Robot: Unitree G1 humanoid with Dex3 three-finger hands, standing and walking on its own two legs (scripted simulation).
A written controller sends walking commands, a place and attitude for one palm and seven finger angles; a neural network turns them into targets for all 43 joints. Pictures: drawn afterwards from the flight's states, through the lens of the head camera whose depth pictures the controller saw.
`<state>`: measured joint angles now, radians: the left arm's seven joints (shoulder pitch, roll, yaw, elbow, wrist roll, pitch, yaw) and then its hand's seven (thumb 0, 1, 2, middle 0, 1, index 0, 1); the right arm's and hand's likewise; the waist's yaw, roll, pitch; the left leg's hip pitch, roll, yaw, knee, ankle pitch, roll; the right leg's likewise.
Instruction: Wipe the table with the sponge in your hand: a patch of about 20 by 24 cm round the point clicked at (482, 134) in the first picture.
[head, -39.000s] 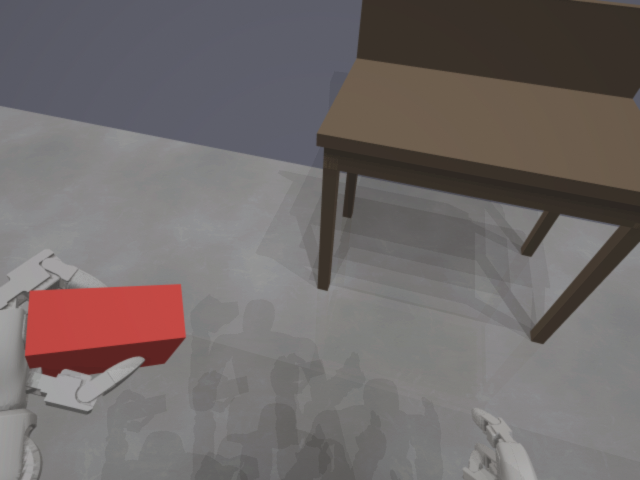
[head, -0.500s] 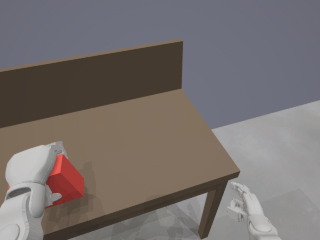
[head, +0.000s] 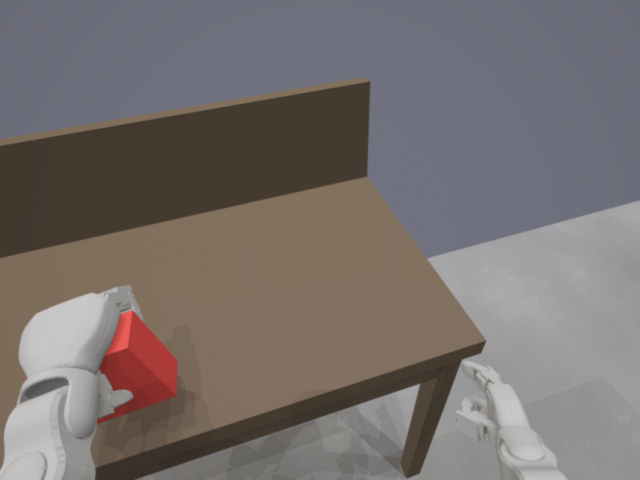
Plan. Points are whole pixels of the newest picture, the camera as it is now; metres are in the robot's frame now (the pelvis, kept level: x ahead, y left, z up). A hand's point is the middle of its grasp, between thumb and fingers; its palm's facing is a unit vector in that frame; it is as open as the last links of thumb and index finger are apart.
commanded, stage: bring the sponge back beside the body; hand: left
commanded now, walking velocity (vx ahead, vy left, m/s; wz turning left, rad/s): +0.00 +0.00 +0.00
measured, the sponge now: (119, 377) +0.19 +0.29 +0.06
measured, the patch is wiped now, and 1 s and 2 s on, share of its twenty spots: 1.00 1.00 1.00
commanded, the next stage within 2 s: step back with the hand held close in 0.76 s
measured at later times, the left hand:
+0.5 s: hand (117, 358) +0.19 +0.27 +0.11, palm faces +0.09 -0.15 -0.98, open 9.6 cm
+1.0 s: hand (149, 344) +0.20 +0.23 +0.12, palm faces +0.27 -0.75 -0.61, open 9.6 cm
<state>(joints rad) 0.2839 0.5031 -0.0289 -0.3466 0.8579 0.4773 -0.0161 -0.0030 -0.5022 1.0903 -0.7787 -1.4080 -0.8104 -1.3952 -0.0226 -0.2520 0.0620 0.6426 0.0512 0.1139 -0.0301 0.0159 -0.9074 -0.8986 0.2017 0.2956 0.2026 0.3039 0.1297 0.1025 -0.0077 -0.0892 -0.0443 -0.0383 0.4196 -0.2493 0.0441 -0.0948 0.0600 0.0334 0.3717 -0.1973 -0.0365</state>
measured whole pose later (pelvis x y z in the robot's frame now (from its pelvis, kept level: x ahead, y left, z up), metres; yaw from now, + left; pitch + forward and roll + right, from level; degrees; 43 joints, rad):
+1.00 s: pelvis -0.02 -0.02 +0.00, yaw +1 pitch -2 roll -1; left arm 0.31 0.45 0.19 -0.38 0.13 0.18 0.04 0.00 -0.50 1.09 -0.78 -1.41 -0.81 -1.39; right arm 0.06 -0.24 0.07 0.49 0.04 0.07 -0.05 0.02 -0.91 -0.90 0.20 0.30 0.20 0.30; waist 0.08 0.07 0.01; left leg -0.20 -0.02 -0.07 0.49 -0.26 0.02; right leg -0.18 0.09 0.00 0.41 -0.19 -0.06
